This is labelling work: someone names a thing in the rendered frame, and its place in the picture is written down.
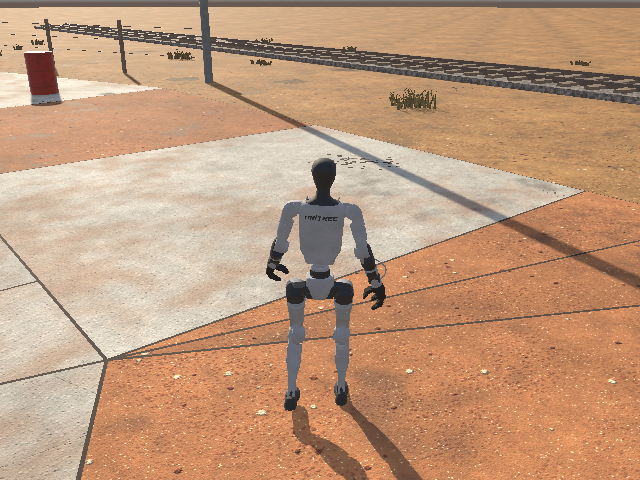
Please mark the right robot upper arm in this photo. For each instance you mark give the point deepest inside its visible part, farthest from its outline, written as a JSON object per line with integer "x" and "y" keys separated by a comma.
{"x": 354, "y": 213}

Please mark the left robot upper arm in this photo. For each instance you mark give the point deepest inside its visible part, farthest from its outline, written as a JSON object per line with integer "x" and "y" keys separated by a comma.
{"x": 290, "y": 210}

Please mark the robot left forearm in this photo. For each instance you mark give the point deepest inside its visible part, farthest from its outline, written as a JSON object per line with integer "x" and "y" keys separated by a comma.
{"x": 274, "y": 257}

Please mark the robot head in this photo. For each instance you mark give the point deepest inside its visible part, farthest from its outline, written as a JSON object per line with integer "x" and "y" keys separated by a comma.
{"x": 323, "y": 172}

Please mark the robot right hand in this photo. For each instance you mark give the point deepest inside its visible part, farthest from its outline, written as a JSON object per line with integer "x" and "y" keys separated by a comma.
{"x": 379, "y": 294}

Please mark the robot right forearm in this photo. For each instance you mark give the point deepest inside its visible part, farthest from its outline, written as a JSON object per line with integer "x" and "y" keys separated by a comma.
{"x": 371, "y": 270}

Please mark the robot left shin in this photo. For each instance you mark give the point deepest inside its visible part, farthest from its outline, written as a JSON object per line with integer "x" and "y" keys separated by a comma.
{"x": 293, "y": 361}

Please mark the robot left hand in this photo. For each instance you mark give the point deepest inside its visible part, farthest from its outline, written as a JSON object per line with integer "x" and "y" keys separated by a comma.
{"x": 271, "y": 275}

